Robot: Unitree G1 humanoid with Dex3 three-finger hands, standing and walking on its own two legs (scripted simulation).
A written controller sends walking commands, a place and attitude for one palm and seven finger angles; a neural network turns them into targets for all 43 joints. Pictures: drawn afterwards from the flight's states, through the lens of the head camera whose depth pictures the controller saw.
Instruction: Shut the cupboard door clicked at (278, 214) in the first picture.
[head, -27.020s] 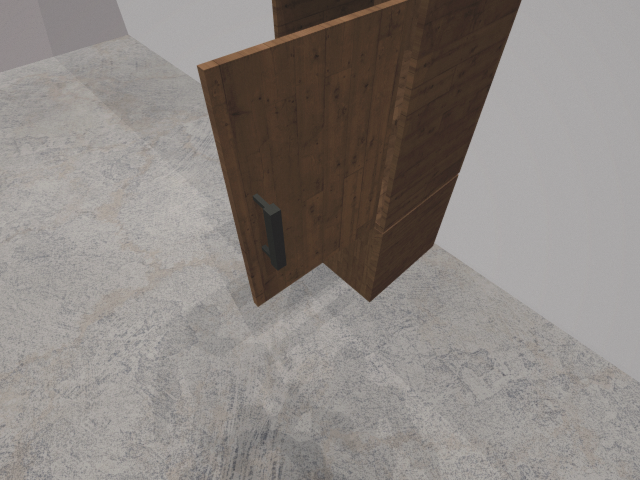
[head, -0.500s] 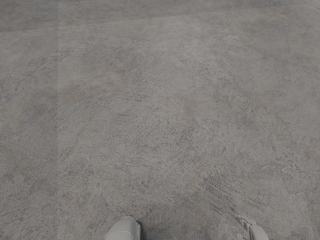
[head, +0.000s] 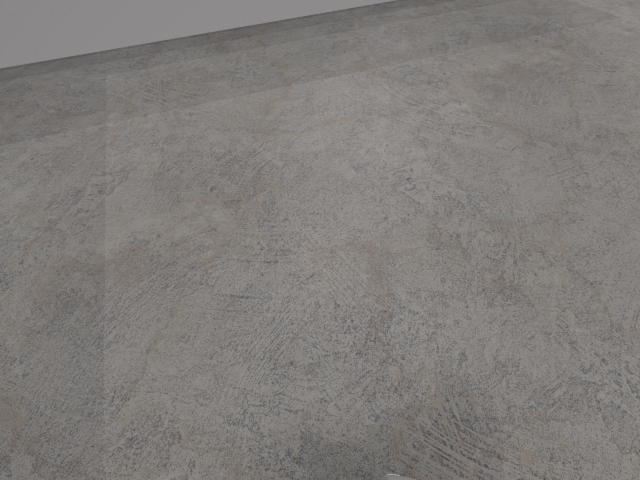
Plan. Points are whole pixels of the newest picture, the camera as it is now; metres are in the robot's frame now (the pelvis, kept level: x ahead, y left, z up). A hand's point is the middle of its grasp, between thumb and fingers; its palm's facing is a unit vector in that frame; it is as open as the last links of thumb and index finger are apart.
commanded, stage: turn to face it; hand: left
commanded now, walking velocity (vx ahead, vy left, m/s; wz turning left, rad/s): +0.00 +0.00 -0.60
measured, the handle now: out of the picture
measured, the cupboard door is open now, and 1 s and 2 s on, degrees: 62 62 62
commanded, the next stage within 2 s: none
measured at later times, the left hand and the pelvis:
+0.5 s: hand (190, 443) +0.19 +0.21 -0.15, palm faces -0.23 -0.95 -0.22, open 7.4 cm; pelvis +0.04 +0.03 +0.02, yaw -17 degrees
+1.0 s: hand (245, 405) +0.25 +0.14 -0.17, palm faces -0.52 -0.83 -0.18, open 7.4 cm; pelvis +0.07 +0.02 +0.00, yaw -35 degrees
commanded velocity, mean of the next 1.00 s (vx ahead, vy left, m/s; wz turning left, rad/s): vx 0.00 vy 0.00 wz -0.60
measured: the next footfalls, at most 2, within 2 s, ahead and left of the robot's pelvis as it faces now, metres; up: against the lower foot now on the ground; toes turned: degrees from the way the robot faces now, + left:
left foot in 0.26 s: +0.09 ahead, +0.14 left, +0.00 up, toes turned -7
right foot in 0.62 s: +0.04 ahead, -0.12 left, +0.00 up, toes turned -27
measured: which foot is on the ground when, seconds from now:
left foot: up 0.00-0.24, down 0.26-0.62, up 0.64-0.96, down 0.98-1.00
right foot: down 0.00-0.26, up 0.28-0.60, down 0.62-0.98, up 1.00-1.00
